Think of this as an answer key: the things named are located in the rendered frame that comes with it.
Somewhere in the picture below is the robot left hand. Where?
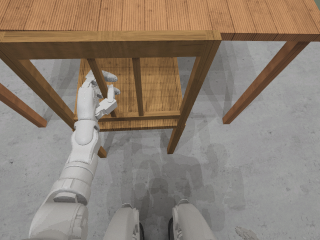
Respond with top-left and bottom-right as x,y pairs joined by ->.
77,70 -> 121,123

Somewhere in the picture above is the robot shin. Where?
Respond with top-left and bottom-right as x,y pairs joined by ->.
173,199 -> 189,240
121,203 -> 140,240

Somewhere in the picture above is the left robot forearm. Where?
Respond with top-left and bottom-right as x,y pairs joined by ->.
28,119 -> 102,239

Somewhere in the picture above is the robot right hand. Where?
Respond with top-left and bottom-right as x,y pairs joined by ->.
235,226 -> 262,240

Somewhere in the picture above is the chair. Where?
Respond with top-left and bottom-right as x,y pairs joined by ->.
0,30 -> 222,158

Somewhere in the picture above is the robot right shin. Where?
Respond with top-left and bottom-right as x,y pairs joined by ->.
173,199 -> 189,240

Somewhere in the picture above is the robot left upper arm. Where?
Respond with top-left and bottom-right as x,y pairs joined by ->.
21,202 -> 89,240

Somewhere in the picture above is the robot left shin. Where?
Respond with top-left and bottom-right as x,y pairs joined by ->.
121,203 -> 140,240

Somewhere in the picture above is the table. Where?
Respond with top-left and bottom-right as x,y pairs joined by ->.
0,0 -> 320,128

